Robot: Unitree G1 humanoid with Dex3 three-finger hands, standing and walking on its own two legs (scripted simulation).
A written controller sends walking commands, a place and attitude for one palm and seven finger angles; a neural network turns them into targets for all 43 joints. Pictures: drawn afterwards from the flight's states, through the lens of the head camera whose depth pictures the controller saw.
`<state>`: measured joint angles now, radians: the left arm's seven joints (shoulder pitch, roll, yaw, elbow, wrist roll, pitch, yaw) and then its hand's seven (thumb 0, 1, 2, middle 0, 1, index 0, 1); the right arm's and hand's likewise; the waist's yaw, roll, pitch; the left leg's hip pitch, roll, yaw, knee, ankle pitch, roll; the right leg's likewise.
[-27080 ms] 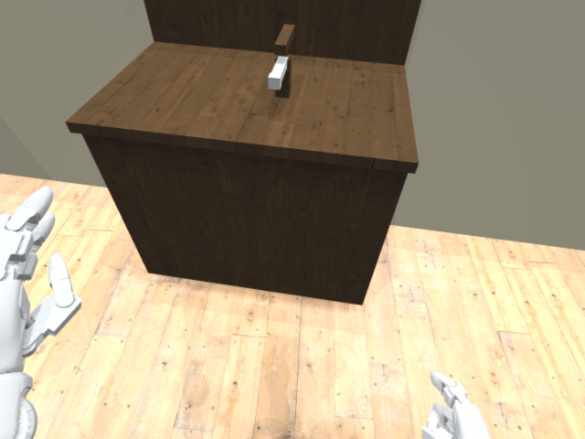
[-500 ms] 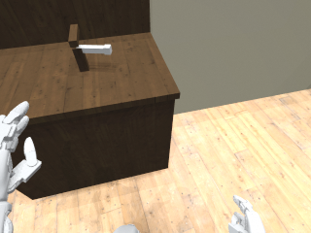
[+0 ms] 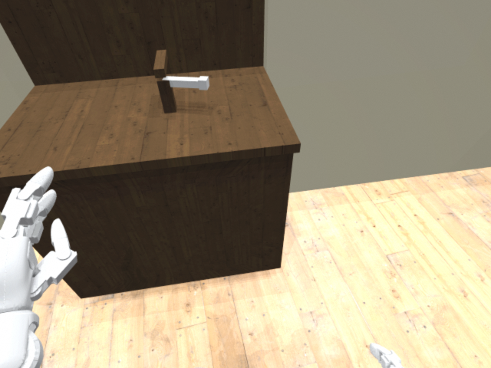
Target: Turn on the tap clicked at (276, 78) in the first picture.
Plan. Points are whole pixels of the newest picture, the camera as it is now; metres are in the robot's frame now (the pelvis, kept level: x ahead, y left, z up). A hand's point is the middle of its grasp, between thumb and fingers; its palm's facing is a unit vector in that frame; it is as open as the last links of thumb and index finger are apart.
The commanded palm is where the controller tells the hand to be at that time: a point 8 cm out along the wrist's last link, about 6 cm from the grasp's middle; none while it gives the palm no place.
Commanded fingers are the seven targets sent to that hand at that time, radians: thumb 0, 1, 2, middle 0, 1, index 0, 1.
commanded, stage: stop stepping back and stand still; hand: left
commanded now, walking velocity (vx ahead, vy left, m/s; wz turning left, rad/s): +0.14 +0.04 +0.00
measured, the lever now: (203, 83) +0.82 +0.18 +0.10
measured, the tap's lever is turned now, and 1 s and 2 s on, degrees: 73 73 73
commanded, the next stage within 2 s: stand and check the lever's angle in 0.16 s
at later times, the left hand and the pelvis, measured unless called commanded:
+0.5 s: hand (78, 244) +0.22 +0.23 +0.17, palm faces +0.37 -0.85 -0.37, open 7.4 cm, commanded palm +0.17 +0.28 +0.18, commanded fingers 0.00 0.90 0.90 -0.20 -0.30 -0.20 -0.30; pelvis +0.01 +0.00 +0.00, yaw +0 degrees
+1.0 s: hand (82, 218) +0.26 +0.24 +0.17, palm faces +0.37 -0.85 -0.38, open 7.4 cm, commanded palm +0.21 +0.28 +0.18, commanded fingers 0.00 0.90 0.90 -0.20 -0.30 -0.20 -0.30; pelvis +0.05 +0.01 +0.01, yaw -1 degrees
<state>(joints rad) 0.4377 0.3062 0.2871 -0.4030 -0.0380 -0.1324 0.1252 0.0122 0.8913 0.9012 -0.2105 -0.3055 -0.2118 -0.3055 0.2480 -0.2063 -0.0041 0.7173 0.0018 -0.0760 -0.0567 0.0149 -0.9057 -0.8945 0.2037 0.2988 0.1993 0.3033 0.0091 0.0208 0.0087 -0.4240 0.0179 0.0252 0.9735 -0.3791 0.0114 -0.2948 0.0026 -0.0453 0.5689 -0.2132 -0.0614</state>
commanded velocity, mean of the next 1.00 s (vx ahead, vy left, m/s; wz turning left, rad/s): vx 0.01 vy -0.01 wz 0.00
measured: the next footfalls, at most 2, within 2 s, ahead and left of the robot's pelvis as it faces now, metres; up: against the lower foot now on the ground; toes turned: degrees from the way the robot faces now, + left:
left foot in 0.10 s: +0.09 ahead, +0.12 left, +0.00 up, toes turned +1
